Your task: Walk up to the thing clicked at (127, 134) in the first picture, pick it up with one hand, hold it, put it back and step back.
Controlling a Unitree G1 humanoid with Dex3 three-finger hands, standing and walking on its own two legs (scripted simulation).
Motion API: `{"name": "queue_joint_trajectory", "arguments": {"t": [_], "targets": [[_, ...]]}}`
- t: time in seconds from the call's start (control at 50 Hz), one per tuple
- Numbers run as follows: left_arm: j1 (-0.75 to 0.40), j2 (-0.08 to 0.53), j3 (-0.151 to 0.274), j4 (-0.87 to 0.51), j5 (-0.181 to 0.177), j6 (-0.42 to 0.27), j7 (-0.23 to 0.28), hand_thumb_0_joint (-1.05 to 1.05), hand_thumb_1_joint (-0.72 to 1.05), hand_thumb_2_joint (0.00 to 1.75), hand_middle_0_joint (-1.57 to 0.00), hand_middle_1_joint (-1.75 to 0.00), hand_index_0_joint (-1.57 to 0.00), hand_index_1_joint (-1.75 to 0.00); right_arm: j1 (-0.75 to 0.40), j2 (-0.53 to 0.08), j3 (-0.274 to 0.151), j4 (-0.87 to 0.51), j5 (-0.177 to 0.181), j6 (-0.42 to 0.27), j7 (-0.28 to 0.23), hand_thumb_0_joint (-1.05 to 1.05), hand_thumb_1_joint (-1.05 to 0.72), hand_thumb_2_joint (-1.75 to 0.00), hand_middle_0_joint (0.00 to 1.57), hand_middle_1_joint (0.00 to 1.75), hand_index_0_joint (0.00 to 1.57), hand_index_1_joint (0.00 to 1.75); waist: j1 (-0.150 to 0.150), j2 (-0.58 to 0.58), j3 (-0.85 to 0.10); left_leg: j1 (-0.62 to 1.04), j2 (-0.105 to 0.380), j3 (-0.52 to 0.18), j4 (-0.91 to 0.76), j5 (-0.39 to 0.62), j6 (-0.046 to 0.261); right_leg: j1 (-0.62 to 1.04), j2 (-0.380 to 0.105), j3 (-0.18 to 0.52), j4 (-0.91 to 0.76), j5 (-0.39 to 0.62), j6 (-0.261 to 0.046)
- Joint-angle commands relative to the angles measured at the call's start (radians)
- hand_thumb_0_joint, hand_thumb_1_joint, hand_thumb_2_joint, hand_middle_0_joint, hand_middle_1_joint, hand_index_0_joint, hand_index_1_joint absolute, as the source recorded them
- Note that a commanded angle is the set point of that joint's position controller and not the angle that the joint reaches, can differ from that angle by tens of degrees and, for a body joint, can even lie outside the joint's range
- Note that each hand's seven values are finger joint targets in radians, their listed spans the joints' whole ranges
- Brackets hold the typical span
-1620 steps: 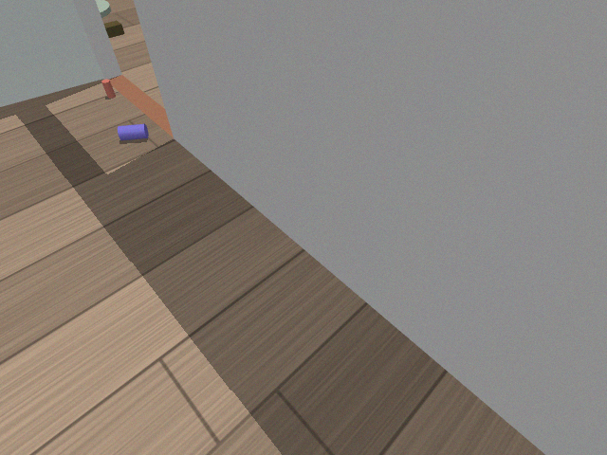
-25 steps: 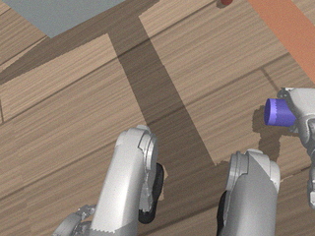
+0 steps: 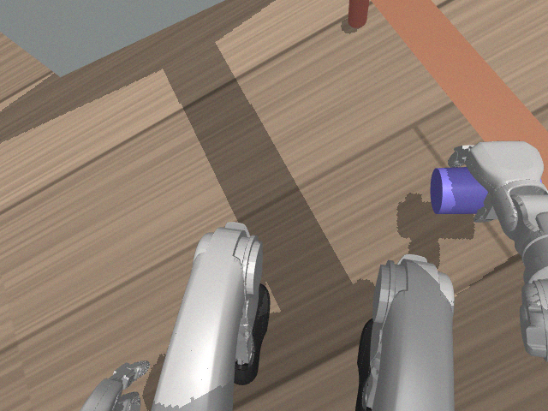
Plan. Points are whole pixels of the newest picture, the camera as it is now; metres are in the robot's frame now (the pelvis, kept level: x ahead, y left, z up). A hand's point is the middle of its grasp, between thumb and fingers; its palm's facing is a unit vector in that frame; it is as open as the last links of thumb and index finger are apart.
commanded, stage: lift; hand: right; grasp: from above
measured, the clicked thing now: (480, 190) +0.46 -0.26 -0.19
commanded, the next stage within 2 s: hold in 1.68 s
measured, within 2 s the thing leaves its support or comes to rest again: neither
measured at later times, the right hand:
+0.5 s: hand (532, 190) +0.42 -0.26 -0.06, palm faces -0.47 +0.01 -0.88, open 10.3 cm
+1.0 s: hand out of the picture +0.37 -0.25 +0.15, palm faces -0.45 +0.05 -0.89, open 10.3 cm
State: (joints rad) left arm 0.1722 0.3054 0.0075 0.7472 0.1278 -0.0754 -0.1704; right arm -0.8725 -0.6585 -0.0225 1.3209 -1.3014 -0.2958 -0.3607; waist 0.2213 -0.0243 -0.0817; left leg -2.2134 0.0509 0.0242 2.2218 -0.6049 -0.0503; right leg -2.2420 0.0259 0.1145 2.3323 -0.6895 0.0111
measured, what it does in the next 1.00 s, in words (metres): rises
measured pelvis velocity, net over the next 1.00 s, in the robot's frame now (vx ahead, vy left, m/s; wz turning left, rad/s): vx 0.02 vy -0.01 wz -0.05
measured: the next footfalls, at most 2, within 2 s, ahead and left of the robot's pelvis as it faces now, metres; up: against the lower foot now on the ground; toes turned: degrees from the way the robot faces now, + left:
none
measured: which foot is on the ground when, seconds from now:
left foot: down 0.00-1.00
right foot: down 0.00-1.00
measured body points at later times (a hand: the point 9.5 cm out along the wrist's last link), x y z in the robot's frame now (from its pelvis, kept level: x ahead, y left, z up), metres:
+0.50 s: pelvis +0.00 +0.00 +0.07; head +0.20 -0.04 +0.47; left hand +0.09 +0.28 -0.04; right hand +0.44 -0.26 -0.01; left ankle +0.12 +0.14 -0.32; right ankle +0.08 -0.12 -0.32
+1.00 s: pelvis +0.02 -0.01 +0.24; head +0.14 -0.02 +0.67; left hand +0.15 +0.26 +0.12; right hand +0.39 -0.25 +0.20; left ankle +0.12 +0.14 -0.32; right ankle +0.08 -0.12 -0.32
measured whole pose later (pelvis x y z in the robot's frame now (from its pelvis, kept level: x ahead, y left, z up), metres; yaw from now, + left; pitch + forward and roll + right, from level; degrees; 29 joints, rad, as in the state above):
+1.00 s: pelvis +0.02 -0.01 +0.24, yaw -3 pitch +24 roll +3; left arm 0.18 0.24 0.03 0.67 -0.04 0.03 0.03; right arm -0.35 -0.50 0.13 0.67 -1.03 -0.10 -0.07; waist 0.08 -0.04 -0.18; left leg -1.39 0.04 0.01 1.49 -0.52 -0.05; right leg -1.39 -0.02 0.03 1.56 -0.60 -0.01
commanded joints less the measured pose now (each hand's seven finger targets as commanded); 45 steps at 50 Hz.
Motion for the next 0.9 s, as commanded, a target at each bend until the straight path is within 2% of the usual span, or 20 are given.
{"name": "queue_joint_trajectory", "arguments": {"t": [0.0, 0.02, 0.1, 0.16, 0.22, 0.24, 0.26, 0.28, 0.34, 0.36, 0.46, 0.48, 0.6, 0.64, 0.66, 0.7, 0.76, 0.78, 0.82, 0.88], "targets": [[0.199, 0.235, 0.083, -0.033, -0.014, -0.004, 0.025, 0.0, 0.89, 0.89, -0.2, -0.3, -0.2, -0.3, -0.36, -0.268, -0.064, -0.22, 0.033, 0.018, -0.057, 0.0, -0.77, -0.84, 1.23, 0.38, 1.15, 0.46, -0.006, -0.283, -0.737, 0.359, -0.038, 0.096, -0.221, 0.127, 0.09, 0.544, 0.019, -0.092, -0.322, 0.145, -0.033], [0.198, 0.233, 0.082, -0.037, -0.016, -0.002, 0.027, 0.0, 0.92, 0.91, -0.2, -0.3, -0.2, -0.3, -0.355, -0.267, -0.06, -0.209, 0.038, 0.028, -0.054, 0.0, -0.77, -0.83, 1.28, 0.43, 1.2, 0.52, -0.002, -0.289, -0.74, 0.368, -0.039, 0.094, -0.224, 0.131, 0.092, 0.55, 0.018, -0.094, -0.324, 0.147, -0.034], [0.211, 0.236, 0.089, -0.048, -0.032, 0.001, 0.036, 0.0, 0.91, 0.91, -0.2, -0.3, -0.2, -0.3, -0.337, -0.242, -0.045, -0.235, 0.082, 0.065, -0.013, 0.0, -0.77, -0.86, 1.27, 0.41, 1.18, 0.5, 0.002, -0.274, -0.727, 0.378, -0.036, 0.091, -0.257, 0.121, 0.093, 0.562, 0.015, -0.085, -0.362, 0.124, -0.035], [0.212, 0.234, 0.096, -0.063, -0.05, 0.011, 0.043, 0.0, 0.91, 0.91, -0.2, -0.3, -0.2, -0.3, -0.29, -0.268, -0.053, -0.303, 0.112, 0.084, 0.032, 0.0, -0.74, -0.89, 1.25, 0.43, 1.16, 0.52, -0.025, -0.266, -0.767, 0.447, -0.037, 0.081, -0.287, 0.123, 0.091, 0.567, 0.017, -0.094, -0.383, 0.126, -0.039], [0.218, 0.224, 0.094, -0.071, -0.062, 0.02, 0.049, 0.0, 0.91, 0.91, -0.2, -0.3, -0.2, -0.3, -0.216, -0.21, -0.023, -0.319, 0.13, 0.096, 0.077, 0.0, -0.73, -0.89, 1.25, 0.41, 1.16, 0.51, -0.014, -0.209, -0.716, 0.456, -0.034, 0.077, -0.314, 0.148, 0.086, 0.568, 0.013, -0.085, -0.402, 0.147, -0.039], [0.205, 0.222, 0.101, -0.085, -0.07, 0.024, 0.054, 0.0, 0.91, 0.91, -0.2, -0.3, -0.2, -0.3, -0.273, -0.248, -0.036, -0.423, 0.143, 0.088, 0.087, 0.0, -0.73, -0.88, 1.24, 0.42, 1.16, 0.51, -0.028, -0.239, -0.769, 0.475, -0.037, 0.072, -0.32, 0.145, 0.089, 0.582, 0.013, -0.087, -0.411, 0.143, -0.041], [0.205, 0.224, 0.105, -0.092, -0.074, 0.027, 0.057, 0.0, 0.91, 0.91, -0.2, -0.3, -0.2, -0.3, -0.241, -0.263, -0.045, -0.43, 0.143, 0.087, 0.096, 0.0, -0.72, -0.88, 1.24, 0.42, 1.15, 0.51, -0.037, -0.247, -0.776, 0.488, -0.037, 0.07, -0.328, 0.13, 0.09, 0.597, 0.014, -0.083, -0.429, 0.129, -0.039], [0.204, 0.221, 0.102, -0.093, -0.078, 0.032, 0.059, 0.0, 0.91, 0.91, -0.2, -0.3, -0.2, -0.3, -0.179, -0.237, -0.038, -0.397, 0.149, 0.095, 0.106, 0.0, -0.71, -0.85, 1.22, 0.43, 1.14, 0.51, -0.045, -0.226, -0.741, 0.479, -0.036, 0.072, -0.339, 0.123, 0.087, 0.605, 0.011, -0.075, -0.449, 0.122, -0.036], [0.191, 0.213, 0.106, -0.116, -0.088, 0.04, 0.065, 0.0, 0.91, 0.91, -0.2, -0.3, -0.2, -0.3, -0.155, -0.21, -0.027, -0.461, 0.166, 0.094, 0.127, 0.0, -0.74, -0.9, 1.25, 0.43, 1.17, 0.53, -0.045, -0.212, -0.698, 0.477, -0.037, 0.069, -0.376, 0.095, 0.089, 0.629, 0.008, -0.06, -0.492, 0.093, -0.034], [0.182, 0.21, 0.112, -0.121, -0.092, 0.043, 0.07, 0.0, 0.91, 0.91, -0.2, -0.3, -0.2, -0.3, -0.186, -0.214, -0.024, -0.542, 0.173, 0.09, 0.132, 0.0, -0.73, -0.89, 1.25, 0.44, 1.16, 0.53, -0.053, -0.238, -0.74, 0.49, -0.037, 0.066, -0.386, 0.095, 0.089, 0.662, 0.006, -0.061, -0.51, 0.089, -0.033], [0.181, 0.202, 0.119, -0.141, -0.106, 0.057, 0.083, 0.0, 0.91, 0.91, -0.2, -0.3, -0.2, -0.3, -0.064, -0.184, -0.021, -0.583, 0.202, 0.109, 0.158, 0.0, -0.74, -0.92, 1.26, 0.44, 1.17, 0.54, -0.065, -0.192, -0.738, 0.572, -0.035, 0.056, -0.456, 0.135, 0.082, 0.744, 0.002, -0.06, -0.574, 0.137, -0.031], [0.176, 0.197, 0.121, -0.144, -0.109, 0.059, 0.088, 0.0, 0.91, 0.91, -0.2, -0.3, -0.2, -0.3, -0.094, -0.205, -0.031, -0.649, 0.208, 0.107, 0.16, 0.0, -0.74, -0.92, 1.26, 0.44, 1.17, 0.53, -0.068, -0.211, -0.762, 0.595, -0.032, 0.051, -0.466, 0.147, 0.082, 0.759, 0.004, -0.064, -0.581, 0.152, -0.032], [0.149, 0.177, 0.128, -0.169, -0.12, 0.074, 0.114, 0.0, 0.91, 0.9, -0.2, -0.3, -0.2, -0.3, 0.031, -0.166, -0.02, -0.735, 0.241, 0.133, 0.188, 0.0, -0.77, -0.94, 1.29, 0.41, 1.2, 0.51, -0.085, -0.169, -0.757, 0.725, -0.035, 0.038, -0.573, 0.163, 0.075, 0.865, -0.002, -0.07, -0.678, 0.174, -0.031], [0.137, 0.173, 0.129, -0.171, -0.127, 0.077, 0.128, 0.0, 0.9, 0.9, -0.2, -0.3, -0.2, -0.3, 0.029, -0.171, -0.023, -0.793, 0.248, 0.139, 0.195, 0.0, -0.78, -0.95, 1.3, 0.4, 1.19, 0.51, -0.096, -0.182, -0.758, 0.754, -0.037, 0.036, -0.604, 0.157, 0.075, 0.915, -0.006, -0.064, -0.724, 0.167, -0.029], [0.128, 0.173, 0.13, -0.172, -0.131, 0.079, 0.136, 0.0, 0.9, 0.9, -0.2, -0.3, -0.2, -0.3, 0.039, -0.186, -0.033, -0.807, 0.251, 0.144, 0.199, 0.0, -0.79, -0.93, 1.29, 0.41, 1.2, 0.51, -0.102, -0.186, -0.749, 0.765, -0.037, 0.037, -0.619, 0.145, 0.073, 0.941, -0.01, -0.054, -0.754, 0.149, -0.028], [0.115, 0.157, 0.121, -0.177, -0.135, 0.081, 0.149, 0.0, 0.9, 0.9, -0.2, -0.3, -0.2, -0.3, 0.072, -0.129, 0.004, -0.827, 0.263, 0.152, 0.209, 0.0, -0.8, -0.91, 1.3, 0.4, 1.21, 0.5, -0.096, -0.182, -0.706, 0.798, -0.041, 0.038, -0.663, 0.135, 0.071, 0.976, -0.015, -0.054, -0.804, 0.131, -0.026], [0.105, 0.148, 0.113, -0.177, -0.145, 0.087, 0.167, 0.0, 0.9, 0.9, -0.2, -0.3, -0.2, -0.3, 0.133, -0.142, -0.01, -0.839, 0.277, 0.173, 0.219, 0.0, -0.82, -0.93, 1.33, 0.39, 1.23, 0.5, -0.11, -0.128, -0.7, 0.912, -0.044, 0.027, -0.743, 0.162, 0.067, 1.029, -0.012, -0.073, -0.851, 0.173, -0.032], [0.096, 0.139, 0.11, -0.182, -0.149, 0.087, 0.174, 0.0, 0.9, 0.9, -0.2, -0.3, -0.2, -0.3, 0.11, -0.117, 0.016, -0.894, 0.286, 0.175, 0.225, 0.0, -0.81, -0.94, 1.32, 0.4, 1.22, 0.51, -0.105, -0.138, -0.709, 0.942, -0.047, 0.025, -0.773, 0.158, 0.066, 1.059, -0.013, -0.078, -0.877, 0.164, -0.033], [0.093, 0.132, 0.104, -0.175, -0.156, 0.087, 0.188, 0.0, 0.9, 0.9, -0.2, -0.3, -0.2, -0.3, 0.188, -0.112, 0.012, -0.863, 0.292, 0.189, 0.235, 0.0, -0.84, -0.94, 1.34, 0.4, 1.24, 0.51, -0.116, -0.103, -0.64, 0.984, -0.048, 0.022, -0.83, 0.144, 0.062, 1.085, -0.016, -0.08, -0.926, 0.154, -0.034], [0.081, 0.121, 0.095, -0.165, -0.162, 0.086, 0.203, 0.0, 0.9, 0.9, -0.2, -0.3, -0.2, -0.3, 0.188, -0.092, 0.032, -0.884, 0.289, 0.194, 0.247, 0.0, -0.83, -0.91, 1.34, 0.36, 1.23, 0.47, -0.125, -0.121, -0.613, 1.038, -0.052, 0.022, -0.875, 0.165, 0.065, 1.188, -0.026, -0.057, -1.014, 0.188, -0.023]]}}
